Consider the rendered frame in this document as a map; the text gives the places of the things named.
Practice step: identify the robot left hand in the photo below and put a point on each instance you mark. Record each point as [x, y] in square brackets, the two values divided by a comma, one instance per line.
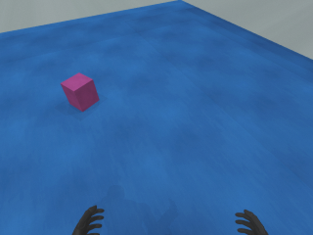
[83, 226]

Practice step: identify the robot right hand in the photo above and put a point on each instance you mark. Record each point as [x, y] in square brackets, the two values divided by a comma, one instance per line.
[253, 223]

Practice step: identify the carton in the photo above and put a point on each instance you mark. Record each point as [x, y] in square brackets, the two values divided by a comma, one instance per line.
[81, 91]

